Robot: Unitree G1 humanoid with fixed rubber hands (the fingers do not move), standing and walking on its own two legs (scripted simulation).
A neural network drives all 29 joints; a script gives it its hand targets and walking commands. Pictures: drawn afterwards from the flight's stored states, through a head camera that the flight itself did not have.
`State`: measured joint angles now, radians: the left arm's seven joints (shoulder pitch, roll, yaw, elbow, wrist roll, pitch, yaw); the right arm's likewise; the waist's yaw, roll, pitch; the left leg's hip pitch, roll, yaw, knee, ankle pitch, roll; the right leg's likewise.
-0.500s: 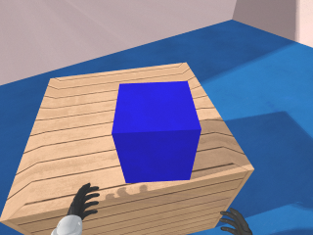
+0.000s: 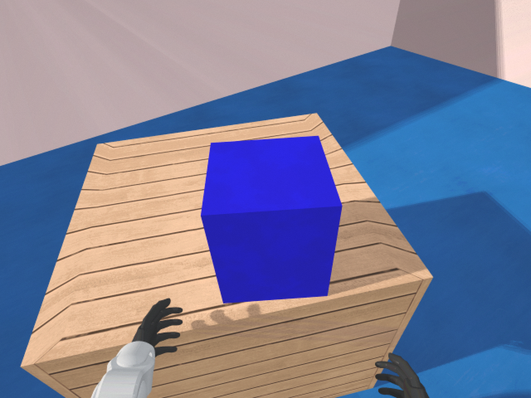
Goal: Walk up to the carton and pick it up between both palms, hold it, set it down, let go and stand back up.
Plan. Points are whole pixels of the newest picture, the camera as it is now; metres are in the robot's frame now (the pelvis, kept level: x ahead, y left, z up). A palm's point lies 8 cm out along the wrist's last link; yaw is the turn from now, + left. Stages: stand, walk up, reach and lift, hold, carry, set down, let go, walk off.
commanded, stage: let go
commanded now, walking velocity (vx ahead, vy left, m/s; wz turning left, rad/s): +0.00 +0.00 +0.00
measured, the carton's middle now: (270, 220) +0.45 +0.02 +0.02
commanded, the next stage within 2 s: stand in 0.16 s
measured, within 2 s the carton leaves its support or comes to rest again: neither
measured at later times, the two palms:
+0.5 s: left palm (137, 373) +0.19 +0.23 -0.04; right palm out of the picture +0.07 -0.22 -0.12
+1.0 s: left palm (140, 373) +0.19 +0.22 -0.04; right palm out of the picture +0.16 -0.19 -0.11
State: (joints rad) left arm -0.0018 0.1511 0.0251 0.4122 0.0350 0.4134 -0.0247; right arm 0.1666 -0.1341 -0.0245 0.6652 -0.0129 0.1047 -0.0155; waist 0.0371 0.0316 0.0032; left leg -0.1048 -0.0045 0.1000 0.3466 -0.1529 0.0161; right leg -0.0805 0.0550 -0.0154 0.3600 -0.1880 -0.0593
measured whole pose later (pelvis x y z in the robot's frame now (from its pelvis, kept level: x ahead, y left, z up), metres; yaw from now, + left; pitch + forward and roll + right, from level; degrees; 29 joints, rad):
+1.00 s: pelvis +0.01 +0.01 -0.01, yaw +10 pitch +0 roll -1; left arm 0.16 0.13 -0.05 0.38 0.03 -0.12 -0.01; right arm 0.20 -0.14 -0.04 0.76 -0.04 0.01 0.04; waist 0.00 -0.03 0.01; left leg -0.30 -0.08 -0.05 0.53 -0.22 0.06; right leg -0.21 -0.01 -0.17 0.51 -0.30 -0.04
